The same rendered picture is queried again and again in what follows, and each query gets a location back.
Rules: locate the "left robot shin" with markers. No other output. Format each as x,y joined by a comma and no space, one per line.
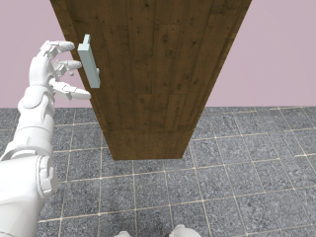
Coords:
123,232

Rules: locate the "handle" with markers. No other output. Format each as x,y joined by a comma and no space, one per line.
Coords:
88,62

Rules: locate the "right robot thigh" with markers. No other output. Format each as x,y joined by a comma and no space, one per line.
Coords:
184,232

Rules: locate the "robot left upper arm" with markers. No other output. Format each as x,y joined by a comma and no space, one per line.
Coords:
25,184

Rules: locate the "robot left hand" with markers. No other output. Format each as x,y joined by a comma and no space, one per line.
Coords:
42,72

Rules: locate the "cupboard door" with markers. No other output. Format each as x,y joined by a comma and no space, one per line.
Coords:
156,58

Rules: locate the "left robot forearm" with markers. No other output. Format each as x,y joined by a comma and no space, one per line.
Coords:
35,129

